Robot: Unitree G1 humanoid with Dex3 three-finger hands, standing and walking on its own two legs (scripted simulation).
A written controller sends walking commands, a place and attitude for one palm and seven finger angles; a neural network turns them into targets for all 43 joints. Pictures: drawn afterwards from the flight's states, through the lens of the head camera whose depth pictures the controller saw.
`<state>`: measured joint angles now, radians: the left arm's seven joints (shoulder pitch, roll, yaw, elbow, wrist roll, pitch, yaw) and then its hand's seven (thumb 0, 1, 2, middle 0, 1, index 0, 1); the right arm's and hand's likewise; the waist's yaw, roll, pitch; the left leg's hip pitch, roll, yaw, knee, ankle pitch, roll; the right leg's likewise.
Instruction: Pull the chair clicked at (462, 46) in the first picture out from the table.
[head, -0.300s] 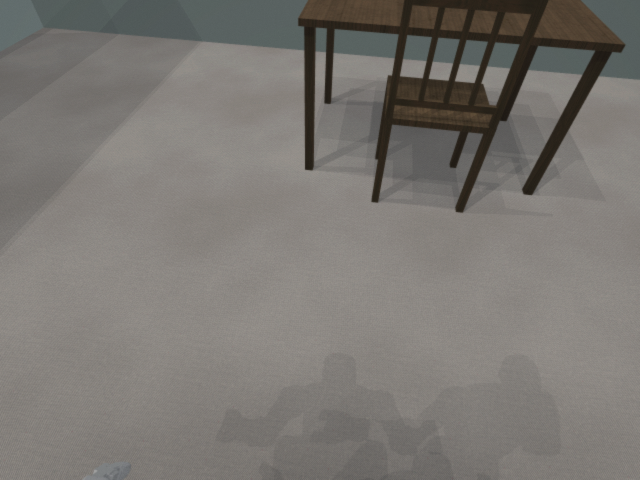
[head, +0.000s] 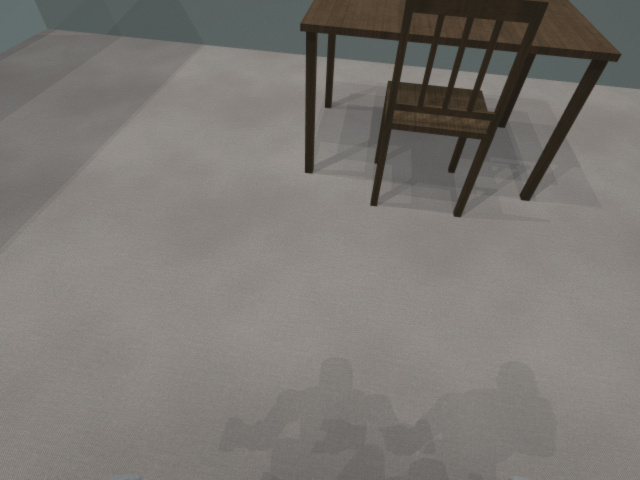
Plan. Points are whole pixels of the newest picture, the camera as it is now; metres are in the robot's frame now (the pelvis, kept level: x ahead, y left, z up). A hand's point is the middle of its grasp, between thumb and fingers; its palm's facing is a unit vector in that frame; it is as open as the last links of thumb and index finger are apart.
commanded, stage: stand and wait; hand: left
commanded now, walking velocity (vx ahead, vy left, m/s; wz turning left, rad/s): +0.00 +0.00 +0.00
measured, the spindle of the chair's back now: (456, 66) +1.46 -0.40 -0.08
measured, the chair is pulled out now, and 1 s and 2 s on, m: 0.00 0.00 0.00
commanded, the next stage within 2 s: look at it before walking up in 0.52 s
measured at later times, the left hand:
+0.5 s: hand out of the picture +0.06 +0.25 -0.15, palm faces -0.03 -0.94 -0.33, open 7.4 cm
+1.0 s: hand out of the picture +0.06 +0.24 -0.15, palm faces -0.03 -0.94 -0.33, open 7.4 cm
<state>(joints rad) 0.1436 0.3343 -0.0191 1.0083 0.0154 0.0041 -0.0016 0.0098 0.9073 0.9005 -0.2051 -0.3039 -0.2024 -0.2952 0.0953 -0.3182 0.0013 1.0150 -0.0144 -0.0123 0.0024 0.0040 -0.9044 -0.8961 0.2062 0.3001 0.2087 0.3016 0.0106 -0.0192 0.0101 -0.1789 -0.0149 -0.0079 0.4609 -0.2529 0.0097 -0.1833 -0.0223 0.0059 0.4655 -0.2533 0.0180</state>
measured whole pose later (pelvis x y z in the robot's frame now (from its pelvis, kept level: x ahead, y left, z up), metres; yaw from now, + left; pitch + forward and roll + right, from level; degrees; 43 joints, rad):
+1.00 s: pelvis +0.00 -0.01 +0.01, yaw +0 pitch -1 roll +0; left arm 0.14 0.34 -0.01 1.08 0.02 0.00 0.00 0.01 0.91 0.90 -0.20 -0.30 -0.20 -0.30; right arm 0.11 -0.33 0.00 1.11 -0.01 -0.01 0.00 0.00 -0.91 -0.90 0.21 0.30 0.21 0.30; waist 0.01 -0.01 0.03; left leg -0.16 0.00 -0.02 0.38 -0.20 0.00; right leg -0.16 -0.01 0.00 0.39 -0.21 0.01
